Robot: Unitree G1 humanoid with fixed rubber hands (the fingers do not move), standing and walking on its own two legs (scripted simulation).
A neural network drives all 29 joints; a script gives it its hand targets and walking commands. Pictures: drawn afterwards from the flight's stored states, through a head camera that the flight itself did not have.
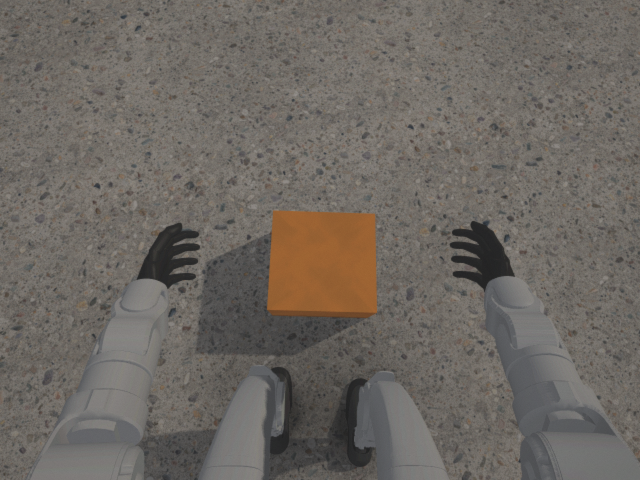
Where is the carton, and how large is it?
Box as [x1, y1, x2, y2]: [267, 210, 376, 317]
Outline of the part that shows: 273,210 267,309 273,315 367,317 375,313 376,285 374,214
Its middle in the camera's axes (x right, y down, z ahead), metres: +0.01 +0.08 +1.03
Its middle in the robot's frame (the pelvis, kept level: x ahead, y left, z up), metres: +0.48 -0.01 -0.62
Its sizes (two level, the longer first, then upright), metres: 0.264 0.253 0.162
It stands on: the floor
